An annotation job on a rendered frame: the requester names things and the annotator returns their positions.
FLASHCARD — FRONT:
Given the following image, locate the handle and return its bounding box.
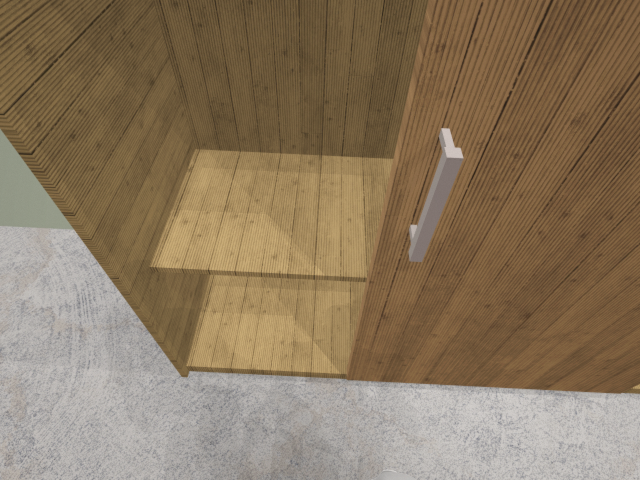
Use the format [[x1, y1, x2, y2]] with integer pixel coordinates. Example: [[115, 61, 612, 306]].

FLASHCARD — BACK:
[[409, 128, 464, 262]]

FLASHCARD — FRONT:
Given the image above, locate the wardrobe door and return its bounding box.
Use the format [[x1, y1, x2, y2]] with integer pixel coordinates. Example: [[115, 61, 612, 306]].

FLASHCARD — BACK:
[[347, 0, 640, 394]]

